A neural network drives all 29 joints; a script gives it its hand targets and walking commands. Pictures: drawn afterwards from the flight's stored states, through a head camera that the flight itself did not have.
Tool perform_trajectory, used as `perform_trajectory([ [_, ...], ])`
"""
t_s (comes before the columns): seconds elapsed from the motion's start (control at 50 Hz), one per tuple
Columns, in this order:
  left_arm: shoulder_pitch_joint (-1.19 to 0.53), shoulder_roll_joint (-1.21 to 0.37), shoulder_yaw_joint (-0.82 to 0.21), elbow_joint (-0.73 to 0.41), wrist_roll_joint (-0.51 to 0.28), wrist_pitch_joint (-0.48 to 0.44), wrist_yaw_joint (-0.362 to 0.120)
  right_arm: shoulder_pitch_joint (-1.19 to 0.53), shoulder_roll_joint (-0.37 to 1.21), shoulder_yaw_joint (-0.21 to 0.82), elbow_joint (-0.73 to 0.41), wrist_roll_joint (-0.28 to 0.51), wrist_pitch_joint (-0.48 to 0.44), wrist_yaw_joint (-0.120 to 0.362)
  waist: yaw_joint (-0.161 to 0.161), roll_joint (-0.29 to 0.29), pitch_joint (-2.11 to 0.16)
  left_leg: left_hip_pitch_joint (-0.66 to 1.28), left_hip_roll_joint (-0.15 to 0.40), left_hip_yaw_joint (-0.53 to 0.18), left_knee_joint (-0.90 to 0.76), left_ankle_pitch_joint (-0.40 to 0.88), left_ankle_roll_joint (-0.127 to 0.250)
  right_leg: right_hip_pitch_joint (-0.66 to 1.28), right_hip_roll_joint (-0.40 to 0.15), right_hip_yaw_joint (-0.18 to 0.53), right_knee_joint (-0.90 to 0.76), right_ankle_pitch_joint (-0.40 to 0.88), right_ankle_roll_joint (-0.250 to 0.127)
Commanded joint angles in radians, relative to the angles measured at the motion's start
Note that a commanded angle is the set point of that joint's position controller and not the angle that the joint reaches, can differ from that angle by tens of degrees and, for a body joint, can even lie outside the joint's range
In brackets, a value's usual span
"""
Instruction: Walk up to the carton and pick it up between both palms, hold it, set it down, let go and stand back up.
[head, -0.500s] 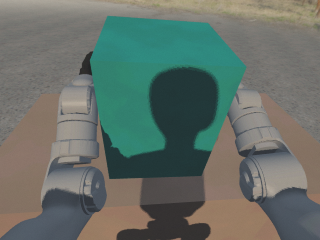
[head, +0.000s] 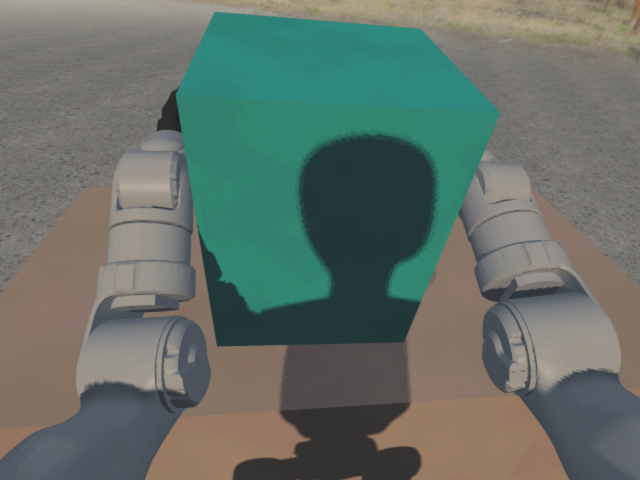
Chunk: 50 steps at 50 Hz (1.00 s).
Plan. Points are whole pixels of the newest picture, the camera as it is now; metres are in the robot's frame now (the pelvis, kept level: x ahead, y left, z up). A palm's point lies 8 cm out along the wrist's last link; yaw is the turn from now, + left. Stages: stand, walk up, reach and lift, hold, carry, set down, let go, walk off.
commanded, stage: reach and lift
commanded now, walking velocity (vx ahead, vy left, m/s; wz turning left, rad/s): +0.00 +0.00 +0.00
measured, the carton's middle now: (316, 190) +0.36 -0.01 +0.26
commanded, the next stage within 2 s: hold in 0.20 s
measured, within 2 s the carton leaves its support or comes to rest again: neither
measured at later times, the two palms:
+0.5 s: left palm (165, 140) +0.38 +0.15 +0.31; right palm (452, 143) +0.38 -0.16 +0.31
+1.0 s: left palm (167, 136) +0.38 +0.15 +0.31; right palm (454, 142) +0.38 -0.16 +0.31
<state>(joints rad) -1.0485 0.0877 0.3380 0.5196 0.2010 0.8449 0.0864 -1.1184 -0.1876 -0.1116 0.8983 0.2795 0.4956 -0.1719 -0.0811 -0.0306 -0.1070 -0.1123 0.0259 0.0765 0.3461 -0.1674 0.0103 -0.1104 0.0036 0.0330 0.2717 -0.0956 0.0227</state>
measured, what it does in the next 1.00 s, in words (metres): stands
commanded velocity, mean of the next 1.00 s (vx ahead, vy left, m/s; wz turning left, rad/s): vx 0.00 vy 0.00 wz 0.00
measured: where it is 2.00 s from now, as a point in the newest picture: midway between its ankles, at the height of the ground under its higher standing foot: outside the picture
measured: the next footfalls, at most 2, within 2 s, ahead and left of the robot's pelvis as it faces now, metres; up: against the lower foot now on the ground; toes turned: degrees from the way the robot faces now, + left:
none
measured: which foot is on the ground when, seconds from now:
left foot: down 0.00-1.00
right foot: down 0.00-1.00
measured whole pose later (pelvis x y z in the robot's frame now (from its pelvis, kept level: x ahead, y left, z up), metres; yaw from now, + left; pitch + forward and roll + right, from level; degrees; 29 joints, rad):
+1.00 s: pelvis +0.00 +0.00 +0.00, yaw +0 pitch -4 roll -1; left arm -1.07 0.11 0.34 0.55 0.20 0.89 0.06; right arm -1.15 -0.20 -0.11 0.90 0.32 0.57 -0.20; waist -0.08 -0.02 -0.15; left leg -0.12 0.03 0.08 0.36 -0.17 0.01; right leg -0.11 0.00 0.03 0.27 -0.10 0.02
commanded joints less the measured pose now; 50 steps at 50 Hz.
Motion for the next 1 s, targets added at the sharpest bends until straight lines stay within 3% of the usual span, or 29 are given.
perform_trajectory([
  [0.0, -0.819, -0.576, -0.305, -0.058, -0.102, -0.059, -0.133, -0.963, 0.629, 0.364, -0.284, 0.272, -0.001, 0.134, 0.122, 0.105, -0.451, 0.019, -0.033, -0.1, -0.012, 0.191, -0.045, 0.147, 0.097, -0.026, 0.005, 0.035, -0.017],
  [0.1, -0.817, -0.573, -0.293, -0.06, -0.106, -0.053, -0.14, -0.972, 0.632, 0.371, -0.302, 0.285, 0.009, 0.128, 0.125, 0.101, -0.454, 0.008, -0.034, -0.099, -0.015, 0.184, -0.04, 0.164, 0.097, -0.02, 0.006, 0.042, -0.017],
  [0.18, -0.815, -0.582, -0.318, -0.092, -0.122, -0.045, -0.14, -0.968, 0.631, 0.395, -0.339, 0.309, 0.021, 0.118, 0.114, 0.109, -0.475, 0.034, -0.036, -0.102, 0.002, 0.247, -0.048, 0.168, 0.103, -0.017, 0.008, 0.082, -0.017],
  [0.28, -0.817, -0.591, -0.33, -0.115, -0.135, -0.033, -0.144, -0.962, 0.632, 0.394, -0.359, 0.321, 0.043, 0.106, 0.095, 0.109, -0.463, 0.026, -0.036, -0.105, 0.0, 0.239, -0.051, 0.172, 0.104, -0.014, 0.009, 0.09, -0.016],
  [0.46, -0.835, -0.594, -0.324, -0.064, -0.139, -0.025, -0.159, -0.964, 0.614, 0.349, -0.324, 0.292, 0.069, 0.102, 0.061, 0.124, -0.382, -0.053, -0.028, -0.106, -0.05, 0.108, -0.05, 0.179, 0.101, -0.01, 0.006, 0.036, -0.024],
  [0.68, -0.856, -0.577, -0.3, -0.047, -0.14, -0.032, -0.169, -0.974, 0.628, 0.342, -0.297, 0.283, 0.083, 0.107, 0.066, 0.104, -0.381, -0.092, -0.026, -0.108, -0.072, 0.049, -0.036, 0.189, 0.098, -0.003, 0.007, 0.021, -0.026],
  [0.84, -0.855, -0.584, -0.314, -0.069, -0.156, -0.032, -0.165, -0.969, 0.636, 0.358, -0.323, 0.299, 0.088, 0.101, 0.059, 0.107, -0.411, -0.052, -0.031, -0.111, -0.046, 0.132, -0.044, 0.189, 0.102, -0.003, 0.007, 0.066, -0.025],
  [0.98, -0.87, -0.579, -0.303, -0.061, -0.155, -0.033, -0.166, -0.978, 0.644, 0.356, -0.324, 0.298, 0.092, 0.099, 0.066, 0.104, -0.414, -0.064, -0.032, -0.108, -0.051, 0.102, -0.036, 0.188, 0.101, 0.0, 0.007, 0.047, -0.023],
])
